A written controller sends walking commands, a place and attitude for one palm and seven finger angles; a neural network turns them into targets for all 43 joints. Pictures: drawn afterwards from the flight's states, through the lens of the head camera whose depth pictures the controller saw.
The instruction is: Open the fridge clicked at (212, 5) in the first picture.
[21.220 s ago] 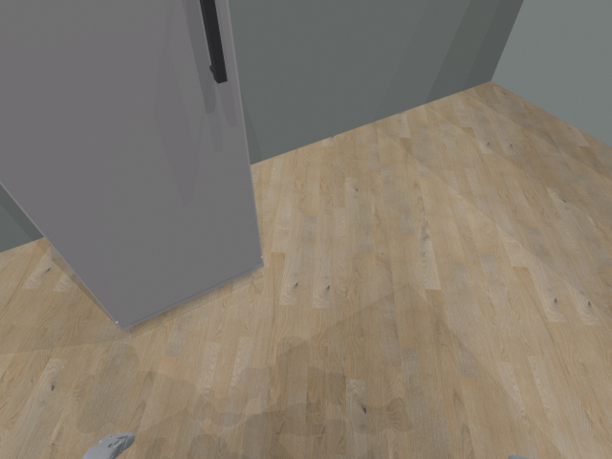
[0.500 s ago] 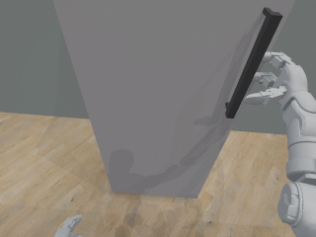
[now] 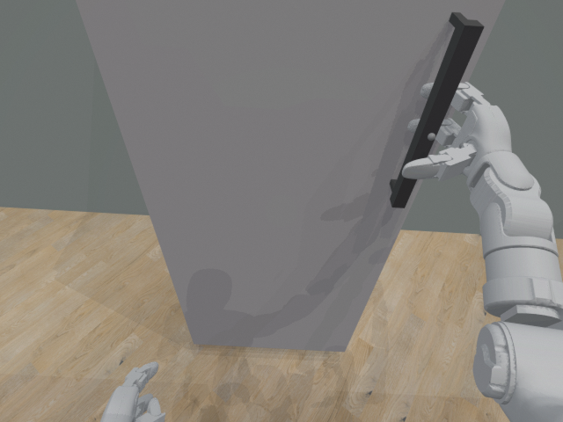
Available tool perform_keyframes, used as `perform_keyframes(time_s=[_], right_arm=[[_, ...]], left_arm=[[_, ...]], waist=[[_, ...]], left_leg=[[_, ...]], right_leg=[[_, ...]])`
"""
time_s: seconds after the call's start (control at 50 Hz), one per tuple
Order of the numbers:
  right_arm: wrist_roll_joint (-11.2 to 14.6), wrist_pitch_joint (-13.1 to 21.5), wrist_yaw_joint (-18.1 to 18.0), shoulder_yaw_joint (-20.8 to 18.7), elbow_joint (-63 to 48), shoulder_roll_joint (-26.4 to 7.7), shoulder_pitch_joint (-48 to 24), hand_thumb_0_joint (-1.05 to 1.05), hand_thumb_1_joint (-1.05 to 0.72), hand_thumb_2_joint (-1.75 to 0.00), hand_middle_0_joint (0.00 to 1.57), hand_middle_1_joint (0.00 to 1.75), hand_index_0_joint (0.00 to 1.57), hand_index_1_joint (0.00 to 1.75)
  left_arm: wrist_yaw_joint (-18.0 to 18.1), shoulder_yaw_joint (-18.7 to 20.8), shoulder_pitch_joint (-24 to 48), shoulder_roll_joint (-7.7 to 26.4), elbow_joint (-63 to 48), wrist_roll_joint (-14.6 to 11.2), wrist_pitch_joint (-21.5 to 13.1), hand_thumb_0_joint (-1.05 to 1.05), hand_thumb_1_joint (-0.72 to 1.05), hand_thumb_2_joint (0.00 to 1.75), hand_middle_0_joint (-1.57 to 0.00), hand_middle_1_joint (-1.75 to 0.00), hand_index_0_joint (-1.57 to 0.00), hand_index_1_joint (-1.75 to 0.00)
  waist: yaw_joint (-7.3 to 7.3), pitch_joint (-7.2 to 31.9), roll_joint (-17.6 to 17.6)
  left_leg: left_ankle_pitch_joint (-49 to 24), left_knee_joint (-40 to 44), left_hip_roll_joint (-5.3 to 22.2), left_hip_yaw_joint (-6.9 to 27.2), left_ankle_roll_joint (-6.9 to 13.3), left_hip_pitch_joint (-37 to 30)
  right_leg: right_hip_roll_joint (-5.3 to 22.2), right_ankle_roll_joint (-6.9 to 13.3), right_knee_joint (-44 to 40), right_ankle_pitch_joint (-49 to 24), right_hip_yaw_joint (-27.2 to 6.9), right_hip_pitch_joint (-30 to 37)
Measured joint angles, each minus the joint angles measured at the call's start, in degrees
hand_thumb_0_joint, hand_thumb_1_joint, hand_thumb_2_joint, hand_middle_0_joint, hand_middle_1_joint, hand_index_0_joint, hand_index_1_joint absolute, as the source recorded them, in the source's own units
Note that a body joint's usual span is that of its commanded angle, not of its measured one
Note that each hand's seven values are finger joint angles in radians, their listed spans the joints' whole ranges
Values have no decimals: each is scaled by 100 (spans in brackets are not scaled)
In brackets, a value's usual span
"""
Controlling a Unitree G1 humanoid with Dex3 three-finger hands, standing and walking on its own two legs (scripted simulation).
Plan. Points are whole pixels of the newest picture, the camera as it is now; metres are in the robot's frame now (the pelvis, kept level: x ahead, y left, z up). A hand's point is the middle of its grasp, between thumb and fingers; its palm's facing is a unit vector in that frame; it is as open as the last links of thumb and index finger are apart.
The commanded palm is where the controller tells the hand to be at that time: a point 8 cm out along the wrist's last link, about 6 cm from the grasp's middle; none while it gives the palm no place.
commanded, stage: slide the fingers in behind the handle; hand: right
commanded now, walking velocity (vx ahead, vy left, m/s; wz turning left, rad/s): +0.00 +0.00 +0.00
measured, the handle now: (422, 124) +0.48 -0.16 +0.22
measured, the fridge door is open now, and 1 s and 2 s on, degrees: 0 0 0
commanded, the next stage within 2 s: grip the handle and tug to test in 1.14 s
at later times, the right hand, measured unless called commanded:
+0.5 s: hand (419, 139) +0.43 -0.14 +0.23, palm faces -0.01 +1.00 -0.01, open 14.0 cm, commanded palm +0.40 -0.19 +0.23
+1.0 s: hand (417, 142) +0.42 -0.14 +0.23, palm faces -0.01 +1.00 -0.01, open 14.1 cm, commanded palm +0.40 -0.18 +0.23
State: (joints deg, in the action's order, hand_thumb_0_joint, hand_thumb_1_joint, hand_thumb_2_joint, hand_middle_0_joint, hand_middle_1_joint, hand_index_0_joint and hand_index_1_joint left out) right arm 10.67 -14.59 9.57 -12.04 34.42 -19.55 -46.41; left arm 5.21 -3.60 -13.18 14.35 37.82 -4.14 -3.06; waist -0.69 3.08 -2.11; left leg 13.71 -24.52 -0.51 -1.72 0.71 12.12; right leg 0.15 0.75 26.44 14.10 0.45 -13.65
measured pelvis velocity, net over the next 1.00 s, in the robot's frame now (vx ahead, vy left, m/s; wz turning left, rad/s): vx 0.00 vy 0.01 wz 0.00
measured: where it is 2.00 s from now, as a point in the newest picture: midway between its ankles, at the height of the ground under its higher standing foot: outside the picture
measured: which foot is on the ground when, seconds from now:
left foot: down 0.00-1.00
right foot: down 0.00-1.00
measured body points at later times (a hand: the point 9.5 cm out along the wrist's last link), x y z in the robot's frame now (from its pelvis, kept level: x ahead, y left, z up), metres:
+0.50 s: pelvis +0.00 +0.01 +0.00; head -0.01 +0.02 +0.45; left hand +0.15 +0.25 -0.10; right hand +0.42 -0.19 +0.23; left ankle -0.01 +0.11 -0.74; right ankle +0.00 -0.11 -0.74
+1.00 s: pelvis +0.00 +0.01 +0.00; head -0.01 +0.02 +0.45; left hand +0.16 +0.24 -0.10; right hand +0.42 -0.19 +0.23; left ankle -0.01 +0.11 -0.74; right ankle +0.00 -0.11 -0.74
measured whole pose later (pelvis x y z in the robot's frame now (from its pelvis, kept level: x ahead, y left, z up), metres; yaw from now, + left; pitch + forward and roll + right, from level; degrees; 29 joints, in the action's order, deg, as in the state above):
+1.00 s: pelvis +0.00 +0.01 +0.00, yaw +0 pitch +0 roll +0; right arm 10.3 -18.5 5.7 -10.4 29.2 -16.2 -43.6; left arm 5.0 -3.5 -12.2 13.9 38.3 -3.7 -0.6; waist 0.1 2.7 -2.3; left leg 13.5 -23.2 -0.8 -1.9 1.2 9.7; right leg 0.4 0.4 24.6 13.5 0.2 -11.1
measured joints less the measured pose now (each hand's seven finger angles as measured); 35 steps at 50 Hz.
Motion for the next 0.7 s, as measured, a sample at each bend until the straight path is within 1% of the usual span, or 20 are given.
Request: perform_keyframes(time_s=[0.12, 0.2, 0.38, 0.5, 0.6, 0.7], right_arm=[[-34, -144, -128, -52, -19, 50, 78, -1, 50, -30, 32, 122, 32, 121], [-37, -207, -153, -49, -104, 94, 210, -1, 50, -30, 32, 122, 31, 120], [-34, -138, -248, 2, -510, 247, 367, -1, 50, -30, 31, 121, 30, 120], [-58, -294, -298, -33, -441, 197, 328, -1, 50, -30, 31, 120, 30, 120], [-23, -346, -328, 2, -648, 278, 479, -1, 50, -30, 30, 120, 29, 120], [-28, -382, -379, 55, -674, 300, 449, -1, 50, -30, 29, 120, 27, 119]], left_arm=[[-47, 27, -108, 9, 6, 3, 126, 1, 91, 90, -21, -30, -20, -29], [-45, 29, -146, -1, 24, 0, 188, 1, 91, 90, -21, -30, -20, -29], [-19, 52, -74, 5, 31, 29, 159, 1, 91, 90, -21, -30, -20, -29], [-30, 53, 4, 15, 1, 26, 215, 1, 91, 90, -21, -30, -20, -29], [-48, 66, 18, 22, -32, 21, 231, 1, 91, 90, -21, -30, -20, -29], [-36, 43, 85, -3, -23, 19, 236, 1, 91, 90, -21, -30, -20, -29]], waist=[[14, 60, -78], [18, 43, -68], [14, -40, -30], [3, 6, -51], [52, 17, -67], [62, -12, -40]], left_leg=[[15, 21, -3, 29, 0, -46], [24, 26, -13, 32, 10, -82], [6, 62, -49, 35, 44, -158], [-9, 96, -64, 41, 57, -188], [-10, 108, -61, 29, 62, -231], [-5, 106, -62, 3, 68, -255]], right_leg=[[3, 1, -51, 10, 29, 69], [13, -7, -74, 9, 31, 117], [48, -39, -112, -5, 33, 199], [63, -53, -156, -22, 39, 237], [59, -57, -183, -36, 27, 282], [60, -63, -172, -36, 1, 294]])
